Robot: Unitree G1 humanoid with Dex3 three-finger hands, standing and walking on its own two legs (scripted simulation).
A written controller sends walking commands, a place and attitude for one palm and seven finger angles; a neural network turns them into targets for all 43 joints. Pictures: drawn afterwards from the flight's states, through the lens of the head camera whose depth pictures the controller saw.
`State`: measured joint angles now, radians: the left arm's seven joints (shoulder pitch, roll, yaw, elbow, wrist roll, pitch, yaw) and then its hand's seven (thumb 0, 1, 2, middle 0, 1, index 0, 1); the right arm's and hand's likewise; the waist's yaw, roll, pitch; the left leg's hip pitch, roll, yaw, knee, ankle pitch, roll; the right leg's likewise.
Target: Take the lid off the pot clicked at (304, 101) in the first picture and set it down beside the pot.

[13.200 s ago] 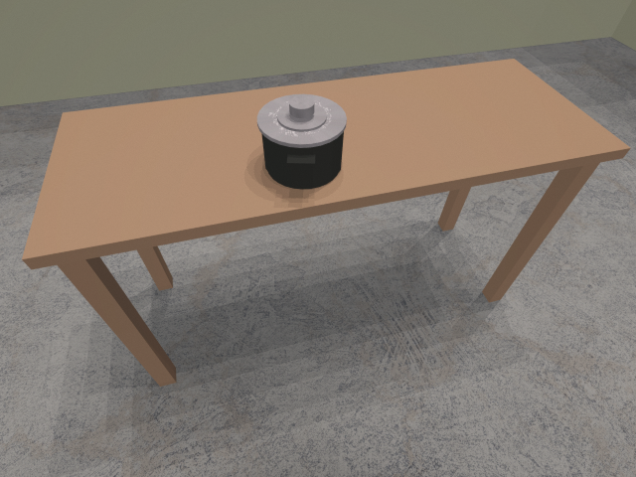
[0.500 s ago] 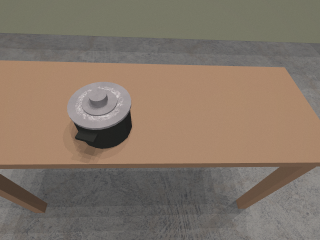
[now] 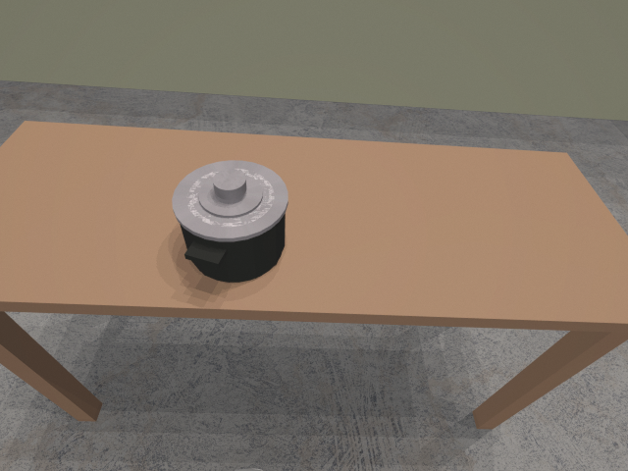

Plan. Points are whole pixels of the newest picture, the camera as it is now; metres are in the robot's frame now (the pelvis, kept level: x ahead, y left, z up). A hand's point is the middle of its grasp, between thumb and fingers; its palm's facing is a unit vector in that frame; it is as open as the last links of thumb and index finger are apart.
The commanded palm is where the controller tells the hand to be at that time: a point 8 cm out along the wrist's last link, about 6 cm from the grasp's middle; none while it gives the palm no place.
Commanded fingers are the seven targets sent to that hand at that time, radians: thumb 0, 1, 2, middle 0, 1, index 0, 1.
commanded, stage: come to a stop and stand still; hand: left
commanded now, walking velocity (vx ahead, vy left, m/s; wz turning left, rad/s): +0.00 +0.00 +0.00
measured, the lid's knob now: (229, 184) +0.48 +0.17 +0.09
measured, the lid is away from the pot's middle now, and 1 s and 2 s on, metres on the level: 0.00 0.00 0.00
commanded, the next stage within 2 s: look again from close up in 0.56 s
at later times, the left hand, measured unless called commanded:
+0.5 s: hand out of the picture -0.08 +0.19 -0.17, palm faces +0.02 -0.98 -0.20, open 7.4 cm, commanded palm none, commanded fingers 0.00 0.90 0.90 -0.20 -0.30 -0.20 -0.30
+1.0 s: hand out of the picture -0.02 +0.15 -0.17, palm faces +0.01 -0.99 -0.16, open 7.4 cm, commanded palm none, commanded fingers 0.00 0.90 0.90 -0.20 -0.30 -0.20 -0.30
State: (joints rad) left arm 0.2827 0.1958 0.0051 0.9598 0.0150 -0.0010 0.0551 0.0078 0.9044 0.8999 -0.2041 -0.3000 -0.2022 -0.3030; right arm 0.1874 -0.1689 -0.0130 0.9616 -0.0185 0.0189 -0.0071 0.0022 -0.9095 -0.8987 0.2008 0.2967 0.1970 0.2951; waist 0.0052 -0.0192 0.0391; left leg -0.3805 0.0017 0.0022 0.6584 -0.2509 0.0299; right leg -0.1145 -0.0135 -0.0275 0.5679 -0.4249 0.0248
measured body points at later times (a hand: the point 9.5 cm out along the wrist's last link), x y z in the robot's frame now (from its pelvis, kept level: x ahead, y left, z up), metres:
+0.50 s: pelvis -0.02 +0.01 +0.01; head +0.01 +0.04 +0.46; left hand -0.08 +0.25 -0.15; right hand +0.03 -0.22 -0.13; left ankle +0.06 +0.10 -0.72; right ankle -0.07 -0.14 -0.72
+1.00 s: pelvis -0.01 -0.01 +0.01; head +0.01 +0.00 +0.46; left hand -0.02 +0.20 -0.15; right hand +0.02 -0.24 -0.14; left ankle +0.06 +0.10 -0.72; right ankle -0.07 -0.14 -0.72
